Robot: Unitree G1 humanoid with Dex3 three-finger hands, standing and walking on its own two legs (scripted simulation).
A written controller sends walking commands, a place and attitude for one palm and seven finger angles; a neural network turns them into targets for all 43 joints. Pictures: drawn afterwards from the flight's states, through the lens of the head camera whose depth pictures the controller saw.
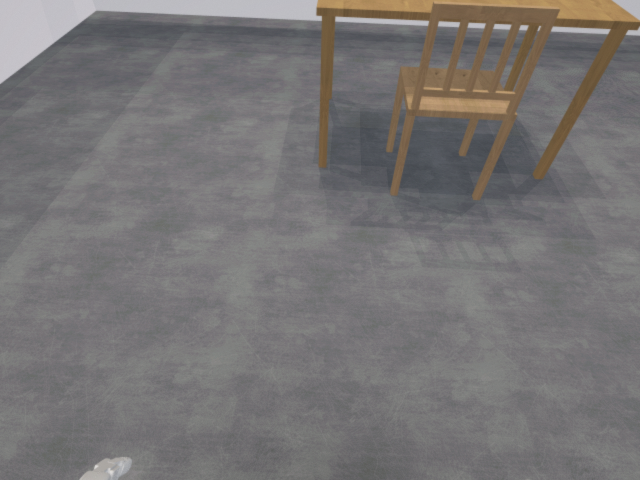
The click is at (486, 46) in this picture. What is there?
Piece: chair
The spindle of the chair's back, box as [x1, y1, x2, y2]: [465, 21, 495, 91]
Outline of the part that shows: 495,21 486,22 465,88 466,90 472,90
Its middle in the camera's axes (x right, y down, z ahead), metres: +0.57 -0.65 +1.39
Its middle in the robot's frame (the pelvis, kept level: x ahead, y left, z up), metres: +1.49 -0.49 -0.10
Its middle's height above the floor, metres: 0.67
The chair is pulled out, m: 0.00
